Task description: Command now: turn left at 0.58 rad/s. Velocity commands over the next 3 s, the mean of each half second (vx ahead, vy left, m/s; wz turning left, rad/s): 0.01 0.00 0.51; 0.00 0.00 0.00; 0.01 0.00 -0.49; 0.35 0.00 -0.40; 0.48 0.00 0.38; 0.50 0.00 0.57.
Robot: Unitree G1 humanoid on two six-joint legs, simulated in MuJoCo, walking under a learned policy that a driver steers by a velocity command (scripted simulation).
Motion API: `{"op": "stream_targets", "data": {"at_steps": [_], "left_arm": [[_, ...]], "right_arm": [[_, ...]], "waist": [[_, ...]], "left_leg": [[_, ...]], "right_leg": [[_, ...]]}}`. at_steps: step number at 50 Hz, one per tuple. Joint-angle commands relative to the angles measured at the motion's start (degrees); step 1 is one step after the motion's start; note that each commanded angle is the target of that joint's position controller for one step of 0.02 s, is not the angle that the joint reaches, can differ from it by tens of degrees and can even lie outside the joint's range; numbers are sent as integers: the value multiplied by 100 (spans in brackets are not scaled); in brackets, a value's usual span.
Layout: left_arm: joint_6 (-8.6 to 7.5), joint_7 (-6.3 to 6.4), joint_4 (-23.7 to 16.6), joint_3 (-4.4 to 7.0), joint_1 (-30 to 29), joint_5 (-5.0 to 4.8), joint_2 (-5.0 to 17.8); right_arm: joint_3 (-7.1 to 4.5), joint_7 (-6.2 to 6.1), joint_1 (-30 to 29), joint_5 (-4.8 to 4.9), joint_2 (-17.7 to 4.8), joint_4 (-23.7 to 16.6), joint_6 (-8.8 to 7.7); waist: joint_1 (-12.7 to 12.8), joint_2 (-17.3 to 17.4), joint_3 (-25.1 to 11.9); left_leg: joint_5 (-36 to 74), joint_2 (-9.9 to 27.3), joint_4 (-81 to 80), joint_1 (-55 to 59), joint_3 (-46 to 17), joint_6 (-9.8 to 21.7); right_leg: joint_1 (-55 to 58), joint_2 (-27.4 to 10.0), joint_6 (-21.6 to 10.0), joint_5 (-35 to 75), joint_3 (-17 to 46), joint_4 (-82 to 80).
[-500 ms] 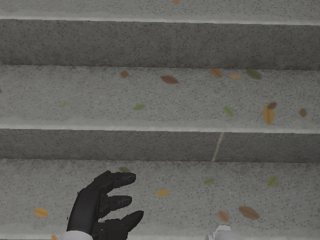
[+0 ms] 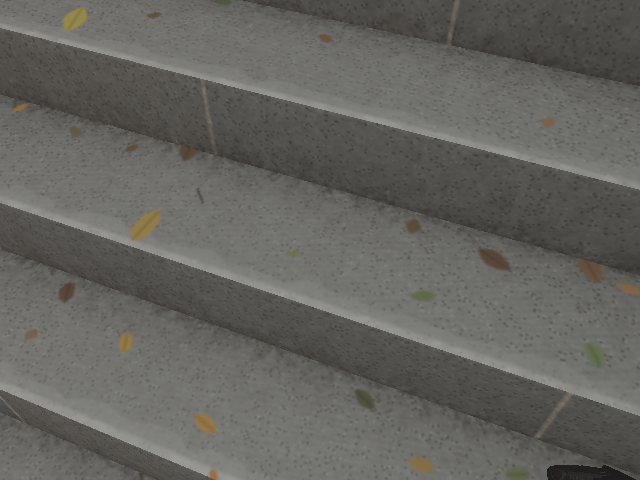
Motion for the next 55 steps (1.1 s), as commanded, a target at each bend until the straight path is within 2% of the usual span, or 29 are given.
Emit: {"op": "stream_targets", "data": {"at_steps": [1, 4, 5, 7, 8, 9, 10, 11, 12, 14, 15, 17, 18, 20, 21, 23, 24, 26, 27, 28, 29, 30, 31, 33, 35, 41, 47, 52, 55], "left_arm": [[-117, 16, -534, 426, -205, -40, 1065], [10, -128, -638, 495, -397, -155, 1138], [10, -208, -722, 448, -707, -161, 980], [84, -361, -449, 377, -841, -479, 690], [159, -330, -161, 307, -613, -570, 468], [185, -335, -7, 267, -484, -493, 191], [106, -383, -200, 217, -488, -283, -219], [-181, -470, -191, 169, -295, -407, -148], [-369, -460, -165, 121, -791, -354, -73], [-486, -521, -619, -137, -1895, -70, -106], [-498, -579, -1028, -171, -2203, -267, -127], [-376, -599, -795, -73, -1780, -176, 347], [-328, -573, -816, -89, -1538, -62, 412], [-314, -545, -963, -190, -1697, 11, 215], [-300, -561, -1101, -372, -1861, 20, -66], [-352, -556, -1193, -389, -2169, -86, -273], [-357, -550, -827, -282, -1310, -70, -29], [-399, -591, -580, -200, -430, -116, 227], [-399, -629, -350, -153, -79, -65, 455], [-296, -584, -203, -93, -35, 88, 662], [-185, -498, -140, -129, 106, 248, 421], [-222, -462, -235, -5, -386, 342, 678], [-283, -445, -248, 17, -758, 101, 626], [-343, -418, 130, 57, -721, -181, 394], [-365, -436, 399, 54, -355, -175, 190], [-404, -236, 343, 77, 36, -173, 206], [-306, -107, -71, 259, -31, -195, 737], [-230, -44, -421, 318, -487, -194, 846], [-91, -30, -530, 270, -806, -254, 585]], "right_arm": [[-68, 72, -566, 43, -176, -461, -120], [-258, 129, -190, 133, -506, -91, -178], [-401, 178, 21, 91, -697, 205, -228], [-425, 296, 387, 47, -444, 681, -352], [-409, 431, 650, 100, -426, 977, -463], [-357, 508, 921, 9, -425, 1220, -560], [-505, 554, 1394, -266, -1538, 1277, -719], [-665, 659, 1624, -356, -2443, 1244, -739], [-622, 620, 1656, -213, -2281, 1116, -613], [-551, 216, 1220, 2, -2032, 1112, -159], [-447, 47, 856, -59, -1816, 966, -186], [-189, -127, 317, -200, -1277, 735, -308], [-211, -160, 237, -73, -1392, 689, -344], [-150, -221, 583, 38, -1159, 848, -309], [-195, -223, 575, 148, -1233, 909, -208], [-305, -253, 868, 200, -1440, 879, -97], [-407, -152, 1025, 141, -1662, 1002, -165], [-335, -94, 676, 247, -1410, 1116, -297], [-289, -110, 575, 253, -1146, 1128, -371], [-307, -44, 944, 162, -947, 1115, -334], [-336, 72, 951, 48, -780, 1273, -249], [-442, 179, 380, 211, -862, 1113, -244], [-385, 220, -94, 243, -655, 758, -280], [-243, 184, 312, 129, -392, 648, -372], [-194, 219, 747, 69, -347, 829, -406], [-115, 256, 415, 54, -295, 444, -395], [-87, 206, 124, 17, -385, 217, -324], [-24, 165, 606, 8, -293, 216, -313], [-118, 229, 1286, 105, -263, 766, -256]], "waist": [[132, -886, -906], [77, -517, -1116], [-35, -53, -1095], [-148, -30, -809], [-137, 185, -430], [-154, 780, -174], [-4, 2185, -136], [-161, 2519, -872], [-416, 1722, -1058], [-428, 1349, -966], [-279, 1787, -679], [-3, 675, -914], [101, 456, -974], [7, 311, -892], [103, 404, -684], [-43, 1146, -744], [108, 1345, -1248], [463, 1580, -1659], [446, 1028, -1792], [116, -913, -2034], [282, -2203, -2114], [389, -1764, -1545], [296, -1371, -983], [-217, -459, -126], [-316, -157, -202], [-192, -691, -467], [75, -1162, -611], [-45, -1075, -687], [-206, -744, -585]], "left_leg": [[-210, 380, -1442, -86, 190, 155], [-181, 125, -3423, 1703, 804, 515], [1263, 91, -4230, 2094, 963, 739], [2767, 246, -7434, 2846, 1068, 1084], [3034, 166, -8835, 3144, 1115, 1033], [3940, 286, -8975, 3444, 508, 1030], [9759, 937, -6056, 4463, -271, 814], [11545, 1485, -5602, 4785, -638, 1274], [9977, 1410, -5687, 5052, -914, 1718], [6272, 1591, -6113, 5353, -1675, 2510], [4698, 2427, -6596, 5328, -2885, 2868], [4607, 2417, -6817, 5291, -2350, 2758], [4285, 2216, -6840, 5224, -2069, 2544], [3909, 1717, -7058, 4885, -1471, 2244], [3330, 1163, -7392, 4455, -972, 1996], [4756, 939, -7802, 3721, -601, 1906], [7184, 953, -7553, 3937, -267, 2078], [9912, 966, -6601, 4791, -84, 2019], [9695, 840, -6038, 4980, -3, 1859], [7026, 300, -5446, 4347, 199, 1468], [113, -609, -4010, 3339, -109, 1110], [-2322, -1259, -1137, 2488, -839, 657], [-2914, -1510, 457, 1308, -1203, 561], [-2303, -1288, 564, 404, -1033, 551], [-1443, -1284, 790, 590, -621, 492], [-153, -1112, -258, 596, -560, 203], [-462, -612, -1557, 831, -61, 3], [-376, -290, -3971, 1723, -215, 353], [1995, -311, -6764, 3458, 493, 552]], "right_leg": [[1231, -1194, -673, -922, 1796, -1559], [556, -803, -214, -599, 976, -637], [584, -771, -50, 2, 710, -76], [862, -653, 123, 1130, 511, 1001], [704, -179, 225, 1143, 187, 1925], [-46, 267, 208, -1348, 110, 3409], [-2790, 977, 534, -3246, 217, 6640], [-3468, 1246, 866, -3065, 617, 8630], [-4082, 1279, 824, -2304, 1008, 9295], [-4605, 1009, 896, -1708, 1474, 8063], [-4845, 881, 850, -1593, 2156, 7866], [-4335, 1111, 614, -1714, 2264, 7876], [-4120, 1087, 568, -1747, 2238, 7203], [-3611, 1133, 481, -1695, 2003, 6455], [-2928, 1067, 347, -2073, 1389, 4348], [-1135, 1484, 69, -2864, 826, 2854], [-574, 1782, -32, -2685, 245, 3381], [-127, 1876, -287, -1739, 876, 1658], [-40, 1715, -548, -361, 1720, 788], [327, 897, -1081, 1055, 3337, -233], [938, 103, -1891, 1588, 5185, -1832], [348, -257, -2296, 1567, 5815, -2241], [196, -179, -2188, 1308, 5456, -1996], [238, 158, -1396, 884, 4173, -1669], [193, 439, -1132, -44, 3402, -1529], [808, 454, -1425, 411, 3118, -1894], [866, 297, -1526, 693, 3924, -1379], [158, 572, -1064, 334, 4186, -680], [-851, 873, -732, 460, 3549, 153]]}}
